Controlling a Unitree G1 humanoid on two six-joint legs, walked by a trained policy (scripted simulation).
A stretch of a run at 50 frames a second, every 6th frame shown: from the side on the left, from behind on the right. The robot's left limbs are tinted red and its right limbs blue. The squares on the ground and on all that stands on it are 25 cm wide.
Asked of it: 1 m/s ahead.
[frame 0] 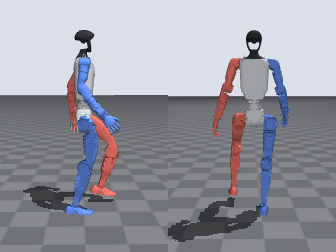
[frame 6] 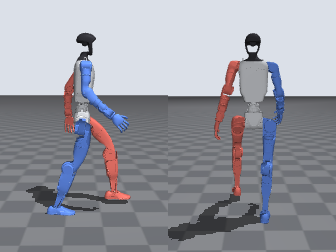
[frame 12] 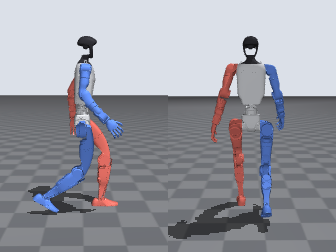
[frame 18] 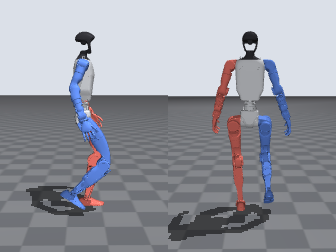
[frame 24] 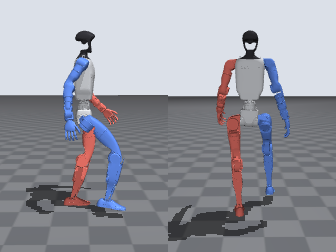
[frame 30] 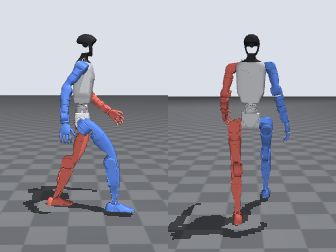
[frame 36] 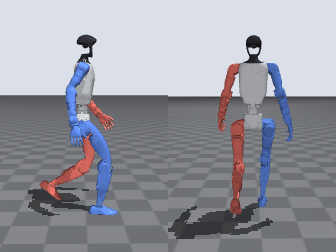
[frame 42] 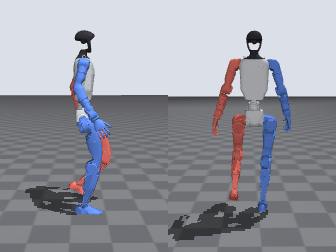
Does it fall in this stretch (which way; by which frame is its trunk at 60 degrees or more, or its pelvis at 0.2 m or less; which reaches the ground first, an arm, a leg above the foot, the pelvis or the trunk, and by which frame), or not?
no
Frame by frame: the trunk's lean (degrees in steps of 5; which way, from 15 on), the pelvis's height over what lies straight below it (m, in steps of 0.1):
0: 0, 0.8
6: 5, 0.8
12: 5, 0.7
18: 0, 0.8
24: 0, 0.8
30: 5, 0.8
36: 5, 0.7
42: 0, 0.8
